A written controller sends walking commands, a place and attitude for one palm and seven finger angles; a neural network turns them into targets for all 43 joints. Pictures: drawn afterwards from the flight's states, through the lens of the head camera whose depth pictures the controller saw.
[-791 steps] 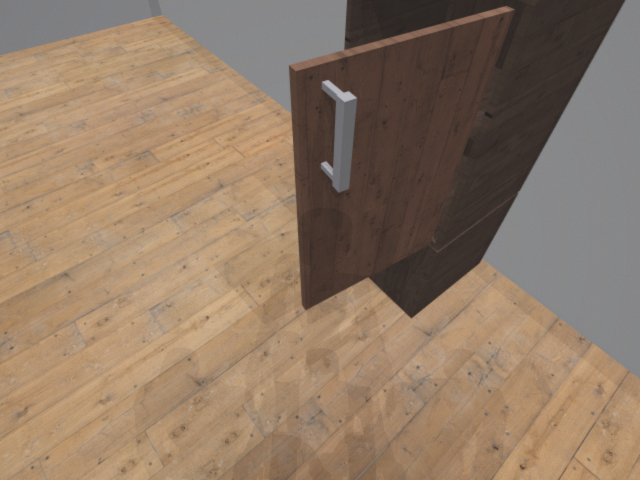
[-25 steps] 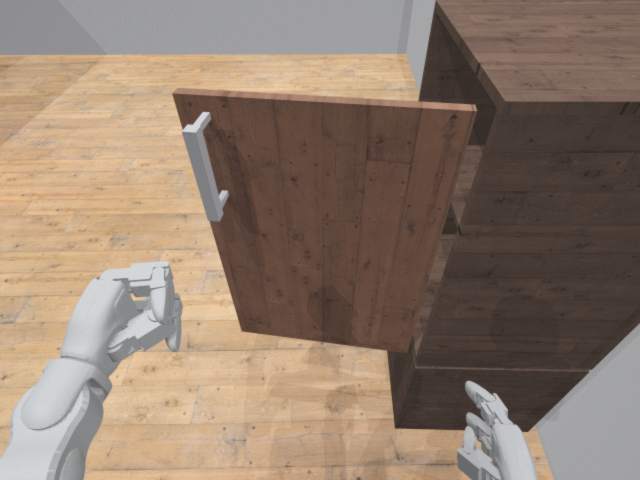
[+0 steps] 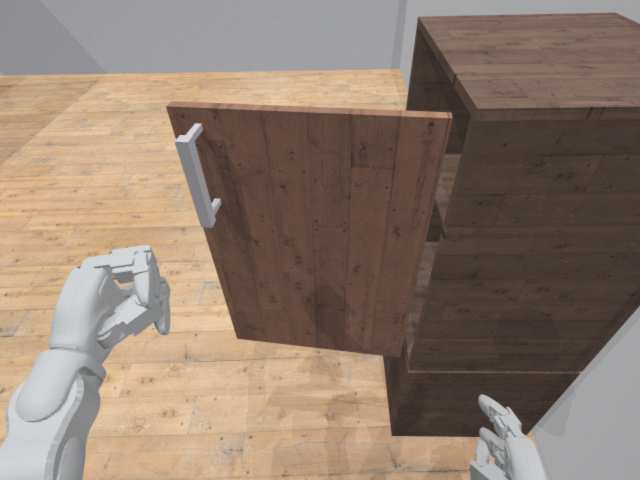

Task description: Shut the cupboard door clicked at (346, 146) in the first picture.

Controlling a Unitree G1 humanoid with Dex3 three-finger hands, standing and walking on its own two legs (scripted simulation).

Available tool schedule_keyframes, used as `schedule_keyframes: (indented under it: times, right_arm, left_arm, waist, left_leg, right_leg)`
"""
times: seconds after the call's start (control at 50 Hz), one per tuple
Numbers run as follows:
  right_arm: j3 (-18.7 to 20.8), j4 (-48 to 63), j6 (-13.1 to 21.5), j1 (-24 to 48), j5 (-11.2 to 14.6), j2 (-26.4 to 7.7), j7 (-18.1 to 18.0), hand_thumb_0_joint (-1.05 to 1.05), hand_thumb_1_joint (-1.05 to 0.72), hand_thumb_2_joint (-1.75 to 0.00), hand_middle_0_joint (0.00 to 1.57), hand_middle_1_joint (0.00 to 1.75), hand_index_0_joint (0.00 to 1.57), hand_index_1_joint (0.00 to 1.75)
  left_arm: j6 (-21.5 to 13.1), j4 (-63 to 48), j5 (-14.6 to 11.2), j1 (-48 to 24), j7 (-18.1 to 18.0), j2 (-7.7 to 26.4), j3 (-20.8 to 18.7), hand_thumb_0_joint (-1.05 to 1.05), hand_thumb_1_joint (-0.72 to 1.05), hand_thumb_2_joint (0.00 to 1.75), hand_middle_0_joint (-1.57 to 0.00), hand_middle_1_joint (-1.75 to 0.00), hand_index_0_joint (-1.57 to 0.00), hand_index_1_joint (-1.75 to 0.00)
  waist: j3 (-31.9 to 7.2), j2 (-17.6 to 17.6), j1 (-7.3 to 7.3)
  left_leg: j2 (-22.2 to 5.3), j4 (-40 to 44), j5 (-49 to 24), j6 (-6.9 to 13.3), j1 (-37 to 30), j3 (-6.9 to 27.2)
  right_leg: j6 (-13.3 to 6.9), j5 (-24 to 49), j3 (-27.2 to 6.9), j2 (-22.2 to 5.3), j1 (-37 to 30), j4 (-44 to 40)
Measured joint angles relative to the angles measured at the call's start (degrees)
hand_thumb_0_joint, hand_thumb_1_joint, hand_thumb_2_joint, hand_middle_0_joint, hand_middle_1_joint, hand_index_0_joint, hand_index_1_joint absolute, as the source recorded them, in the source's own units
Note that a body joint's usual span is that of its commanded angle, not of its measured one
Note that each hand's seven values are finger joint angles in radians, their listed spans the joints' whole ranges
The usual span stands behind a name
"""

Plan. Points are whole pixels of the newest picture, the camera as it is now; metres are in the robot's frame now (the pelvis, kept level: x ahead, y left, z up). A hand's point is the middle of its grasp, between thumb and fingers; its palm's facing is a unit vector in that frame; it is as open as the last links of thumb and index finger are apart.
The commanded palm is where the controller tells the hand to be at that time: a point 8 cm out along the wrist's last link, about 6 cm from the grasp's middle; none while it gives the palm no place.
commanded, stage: bring the fist close to the handle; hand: left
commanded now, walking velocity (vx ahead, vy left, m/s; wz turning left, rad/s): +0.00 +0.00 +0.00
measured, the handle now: (202, 177) +0.48 +0.24 +0.15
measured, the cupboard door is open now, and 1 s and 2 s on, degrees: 83 83 80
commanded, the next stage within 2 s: push the door shut along its arc in 1.44 s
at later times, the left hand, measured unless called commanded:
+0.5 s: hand (190, 264) +0.31 +0.20 +0.15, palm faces +0.03 -1.00 -0.07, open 3.1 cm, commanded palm +0.28 +0.25 +0.16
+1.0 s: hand (196, 216) +0.38 +0.21 +0.16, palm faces +0.04 -1.00 -0.04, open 3.1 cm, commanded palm +0.36 +0.26 +0.16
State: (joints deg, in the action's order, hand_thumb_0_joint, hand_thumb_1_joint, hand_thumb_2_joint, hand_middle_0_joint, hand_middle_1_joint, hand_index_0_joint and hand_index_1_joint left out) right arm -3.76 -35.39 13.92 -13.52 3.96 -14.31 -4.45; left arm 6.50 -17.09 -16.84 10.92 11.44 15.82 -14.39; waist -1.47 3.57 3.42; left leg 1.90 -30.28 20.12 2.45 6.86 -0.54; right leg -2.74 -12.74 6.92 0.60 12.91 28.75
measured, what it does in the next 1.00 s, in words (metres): stands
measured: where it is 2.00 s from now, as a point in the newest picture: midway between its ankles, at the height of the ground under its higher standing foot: outside the picture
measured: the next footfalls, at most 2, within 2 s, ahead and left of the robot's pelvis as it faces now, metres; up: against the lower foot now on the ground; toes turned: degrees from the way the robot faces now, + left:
none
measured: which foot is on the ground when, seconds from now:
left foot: down 0.00-1.00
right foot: down 0.00-1.00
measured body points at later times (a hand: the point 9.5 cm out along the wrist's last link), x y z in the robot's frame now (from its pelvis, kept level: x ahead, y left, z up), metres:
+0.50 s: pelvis +0.01 -0.01 +0.00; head +0.00 -0.03 +0.45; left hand +0.30 +0.25 +0.15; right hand +0.18 -0.25 -0.08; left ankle -0.04 +0.09 -0.73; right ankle +0.04 -0.09 -0.73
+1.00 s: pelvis +0.02 +0.00 +0.00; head +0.02 -0.02 +0.45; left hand +0.37 +0.26 +0.17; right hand +0.17 -0.24 -0.09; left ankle -0.04 +0.09 -0.73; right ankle +0.04 -0.09 -0.73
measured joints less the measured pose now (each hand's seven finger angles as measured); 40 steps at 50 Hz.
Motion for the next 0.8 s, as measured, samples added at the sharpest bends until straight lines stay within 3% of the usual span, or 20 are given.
schedule_keyframes:
  times: [0.12, 0.28, 0.44, 0.6, 0.74, 0.8]
  right_arm:
    - [0.0, 0.5, -0.6, 1.0, 0.2, 0.2, -0.4, 0.02, -0.9, -0.9, 0.2, 0.3, 0.2, 0.3]
    - [-0.2, -1.5, 0.6, 1.0, 0.0, 0.5, -0.7, 0.02, -0.9, -0.9, 0.2, 0.3, 0.2, 0.3]
    - [0.2, -1.2, -0.9, 1.6, 0.6, -0.8, -1.2, 0.02, -0.9, -0.9, 0.2, 0.3, 0.2, 0.3]
    - [0.8, -1.9, -0.6, 1.0, 0.3, -0.9, -1.3, 0.02, -0.9, -0.9, 0.2, 0.3, 0.2, 0.3]
    - [1.0, -1.3, -2.0, 1.1, 0.7, -1.4, -1.4, 0.02, -0.9, -0.9, 0.2, 0.3, 0.2, 0.3]
    - [1.0, -1.2, -2.2, 0.9, 0.4, -1.1, -1.4, 0.02, -0.9, -0.9, 0.2, 0.3, 0.2, 0.3]
  left_arm:
    - [4.0, 2.4, 0.7, 0.2, 1.4, 1.0, 2.4, 0.02, 0.89, 0.9, -1.3, -1.5, -1.3, -1.5]
    - [-1.4, 8.4, 0.2, -8.1, -0.4, 2.1, -0.7, 0.02, 0.89, 0.9, -1.3, -1.5, -1.3, -1.5]
    - [2.4, 18.9, 0.2, -14.8, 3.0, 3.8, -1.4, 0.02, 0.89, 0.9, -1.3, -1.5, -1.3, -1.5]
    - [-2.6, 23.2, 0.6, -20.0, 2.4, 3.9, -3.6, 0.02, 0.89, 0.9, -1.3, -1.5, -1.3, -1.5]
    - [-0.1, 29.8, 1.4, -25.0, 3.6, 4.6, -2.4, 0.02, 0.9, 0.9, -1.3, -1.5, -1.3, -1.5]
    - [-0.6, 29.9, 1.5, -25.3, 3.5, 3.8, -2.0, 0.02, 0.9, 0.9, -1.3, -1.5, -1.3, -1.5]
  waist:
    - [0.7, 0.5, -0.71]
    - [0.5, -0.4, -0.67]
    - [0.9, 0.3, -1.78]
    - [0.6, -0.9, -1.98]
    - [0.9, -0.1, -2.39]
    - [0.8, -0.1, -2.43]
  left_leg:
    - [-0.1, 0.1, -0.3, -0.1, 0.7, -0.3]
    - [-0.4, 0.0, -0.1, -0.7, 0.8, 0.2]
    - [-0.5, -0.3, 0.1, -0.7, 2.4, -0.3]
    - [-0.6, 0.1, 0.5, -0.8, 2.2, -0.6]
    - [-0.1, 0.4, 0.3, -0.3, 3.0, -0.6]
    - [0.0, 1.0, 0.1, -0.1, 2.9, -0.9]
  right_leg:
    - [-0.2, 0.2, -0.3, 0.1, 1.0, 0.3]
    - [-0.7, -0.4, 0.2, 0.4, 1.1, 0.6]
    - [-0.8, -0.5, -0.2, 0.5, 2.9, 1.2]
    - [-0.8, -1.1, -0.6, 0.6, 3.3, 1.5]
    - [-0.4, -1.0, -0.6, 0.2, 4.0, 1.3]
    - [-0.2, -0.9, -0.9, 0.1, 4.1, 1.1]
